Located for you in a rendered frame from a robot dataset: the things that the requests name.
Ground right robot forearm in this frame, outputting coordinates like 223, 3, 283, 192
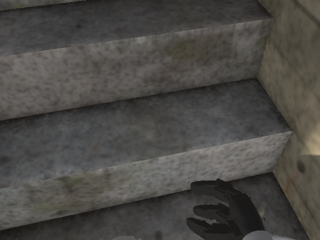
242, 230, 273, 240

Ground robot right hand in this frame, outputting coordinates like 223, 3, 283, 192
186, 178, 265, 240

